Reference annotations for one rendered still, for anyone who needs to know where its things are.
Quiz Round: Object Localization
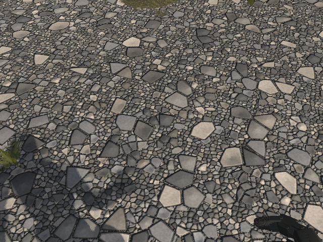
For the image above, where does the robot right hand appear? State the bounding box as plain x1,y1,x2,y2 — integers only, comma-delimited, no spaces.
254,214,322,242

